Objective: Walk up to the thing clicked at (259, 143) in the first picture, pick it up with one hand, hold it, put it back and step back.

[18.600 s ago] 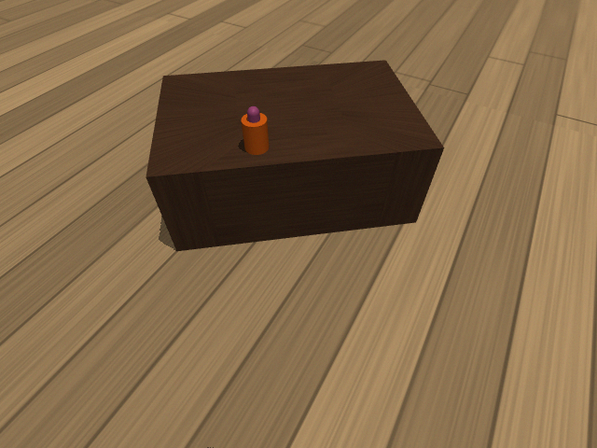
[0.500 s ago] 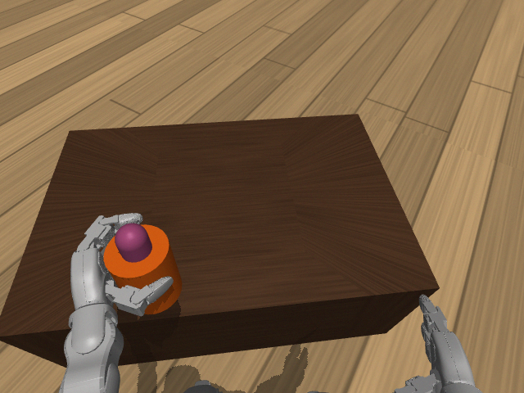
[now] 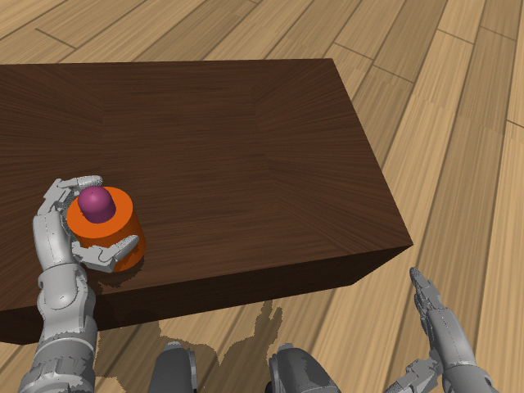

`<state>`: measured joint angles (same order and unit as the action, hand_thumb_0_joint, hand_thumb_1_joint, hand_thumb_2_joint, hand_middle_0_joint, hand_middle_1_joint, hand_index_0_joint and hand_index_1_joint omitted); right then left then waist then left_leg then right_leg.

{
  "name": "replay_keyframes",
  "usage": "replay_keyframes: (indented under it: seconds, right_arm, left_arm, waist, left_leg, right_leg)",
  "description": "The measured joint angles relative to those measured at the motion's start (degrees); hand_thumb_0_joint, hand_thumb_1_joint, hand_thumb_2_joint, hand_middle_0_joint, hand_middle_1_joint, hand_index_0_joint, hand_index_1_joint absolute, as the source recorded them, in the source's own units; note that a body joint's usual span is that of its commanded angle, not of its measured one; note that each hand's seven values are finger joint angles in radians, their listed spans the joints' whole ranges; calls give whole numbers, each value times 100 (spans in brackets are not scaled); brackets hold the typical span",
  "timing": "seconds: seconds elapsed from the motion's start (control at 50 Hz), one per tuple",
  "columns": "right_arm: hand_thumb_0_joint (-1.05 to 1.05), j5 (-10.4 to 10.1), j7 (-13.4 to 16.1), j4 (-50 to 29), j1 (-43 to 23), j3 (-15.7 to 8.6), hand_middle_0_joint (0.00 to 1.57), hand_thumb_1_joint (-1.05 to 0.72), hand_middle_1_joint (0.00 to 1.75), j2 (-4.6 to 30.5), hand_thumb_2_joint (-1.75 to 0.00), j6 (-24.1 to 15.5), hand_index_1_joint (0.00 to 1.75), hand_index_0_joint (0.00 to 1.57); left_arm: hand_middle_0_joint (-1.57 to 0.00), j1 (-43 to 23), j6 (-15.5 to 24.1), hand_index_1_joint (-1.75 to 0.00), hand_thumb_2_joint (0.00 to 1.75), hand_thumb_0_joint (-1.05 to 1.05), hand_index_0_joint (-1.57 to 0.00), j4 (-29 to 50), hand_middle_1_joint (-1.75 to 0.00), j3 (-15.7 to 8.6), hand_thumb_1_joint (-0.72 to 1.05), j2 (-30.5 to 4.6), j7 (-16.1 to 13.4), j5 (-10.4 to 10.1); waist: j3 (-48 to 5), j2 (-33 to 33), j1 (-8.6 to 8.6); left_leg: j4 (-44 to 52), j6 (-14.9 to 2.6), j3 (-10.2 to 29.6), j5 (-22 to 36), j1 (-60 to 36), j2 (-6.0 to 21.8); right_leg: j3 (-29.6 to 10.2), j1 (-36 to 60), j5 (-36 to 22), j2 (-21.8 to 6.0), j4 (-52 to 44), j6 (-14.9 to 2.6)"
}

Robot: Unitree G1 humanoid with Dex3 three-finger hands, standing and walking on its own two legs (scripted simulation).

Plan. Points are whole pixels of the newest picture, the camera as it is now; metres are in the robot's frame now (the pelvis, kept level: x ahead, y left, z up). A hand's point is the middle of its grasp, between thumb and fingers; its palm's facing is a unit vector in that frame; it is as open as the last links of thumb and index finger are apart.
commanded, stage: crouch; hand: left
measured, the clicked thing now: (106, 223) +0.39 +0.20 -0.03
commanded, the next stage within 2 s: lower in 0.50 s
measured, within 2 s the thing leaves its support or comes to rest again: neither
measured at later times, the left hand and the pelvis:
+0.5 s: hand (103, 216) +0.43 +0.22 -0.07, palm faces +0.25 -0.97 -0.05, open 11.9 cm; pelvis +0.00 +0.01 -0.04, yaw -1 degrees
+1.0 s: hand (111, 222) +0.44 +0.22 -0.14, palm faces +0.25 -0.97 -0.06, open 11.9 cm; pelvis -0.02 +0.01 -0.08, yaw -2 degrees
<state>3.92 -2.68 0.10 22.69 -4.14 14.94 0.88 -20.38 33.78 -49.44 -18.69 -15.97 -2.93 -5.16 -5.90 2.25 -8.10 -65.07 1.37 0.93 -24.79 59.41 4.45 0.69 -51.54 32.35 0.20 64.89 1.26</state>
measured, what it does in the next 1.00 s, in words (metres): lowers itself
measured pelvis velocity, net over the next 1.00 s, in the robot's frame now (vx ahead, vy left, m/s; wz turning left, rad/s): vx -0.02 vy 0.01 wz -0.04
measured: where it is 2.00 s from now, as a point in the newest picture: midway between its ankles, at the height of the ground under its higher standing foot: outside the picture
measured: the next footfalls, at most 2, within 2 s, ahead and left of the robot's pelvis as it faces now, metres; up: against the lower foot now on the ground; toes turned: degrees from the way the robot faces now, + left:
none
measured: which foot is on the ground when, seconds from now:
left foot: down 0.00-1.00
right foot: down 0.00-1.00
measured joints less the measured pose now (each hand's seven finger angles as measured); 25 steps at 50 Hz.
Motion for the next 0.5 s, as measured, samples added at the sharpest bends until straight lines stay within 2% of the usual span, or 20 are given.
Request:
replay_keyframes:
  seconds: [0.18,0.5]
  right_arm:
    - [-1,28,-127,-212,5,99,6,51,5,-39,-7,45,5,6]
    - [-1,48,-188,-571,47,39,6,51,5,34,-7,156,5,6]
  left_arm:
    - [-61,-232,179,-95,109,-1,-60,-276,-95,-110,-60,-138,48,95]
    - [-61,-618,256,-95,109,-1,-60,-546,-95,-439,-60,-458,60,207]
  waist:
    - [-195,-64,-139]
    - [-275,-100,-369]
  left_leg:
    - [-475,-24,85,-216,540,11]
    - [-1082,-37,178,-376,1349,31]
  right_leg:
    - [56,-451,188,21,366,29]
    - [102,-1203,363,57,937,42]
